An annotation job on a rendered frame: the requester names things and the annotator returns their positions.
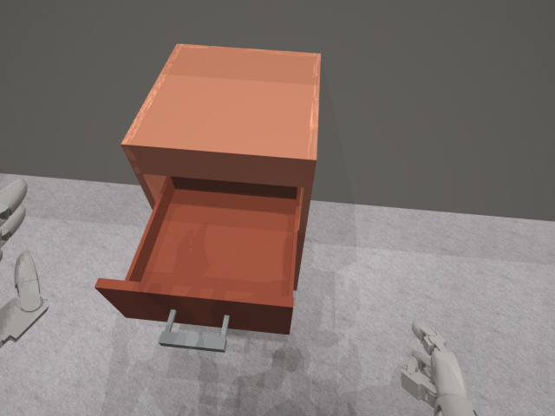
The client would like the drawer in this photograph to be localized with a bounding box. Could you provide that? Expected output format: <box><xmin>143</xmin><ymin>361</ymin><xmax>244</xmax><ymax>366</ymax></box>
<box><xmin>95</xmin><ymin>176</ymin><xmax>301</xmax><ymax>335</ymax></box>

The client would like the right robot forearm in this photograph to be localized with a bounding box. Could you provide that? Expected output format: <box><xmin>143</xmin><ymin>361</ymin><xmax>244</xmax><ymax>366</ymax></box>
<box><xmin>434</xmin><ymin>395</ymin><xmax>479</xmax><ymax>416</ymax></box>

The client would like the handle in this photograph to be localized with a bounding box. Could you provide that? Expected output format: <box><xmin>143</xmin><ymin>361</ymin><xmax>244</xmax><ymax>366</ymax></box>
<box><xmin>159</xmin><ymin>309</ymin><xmax>230</xmax><ymax>353</ymax></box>

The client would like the cabinet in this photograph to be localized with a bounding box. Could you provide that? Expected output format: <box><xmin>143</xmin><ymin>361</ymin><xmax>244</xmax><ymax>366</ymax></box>
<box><xmin>121</xmin><ymin>43</ymin><xmax>321</xmax><ymax>290</ymax></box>

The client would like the robot right hand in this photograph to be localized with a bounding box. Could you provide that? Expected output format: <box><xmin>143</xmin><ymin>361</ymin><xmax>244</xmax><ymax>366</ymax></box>
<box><xmin>402</xmin><ymin>322</ymin><xmax>468</xmax><ymax>408</ymax></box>

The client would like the robot left hand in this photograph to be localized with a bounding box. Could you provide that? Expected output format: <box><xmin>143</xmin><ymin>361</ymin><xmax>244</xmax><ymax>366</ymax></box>
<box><xmin>0</xmin><ymin>179</ymin><xmax>49</xmax><ymax>348</ymax></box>

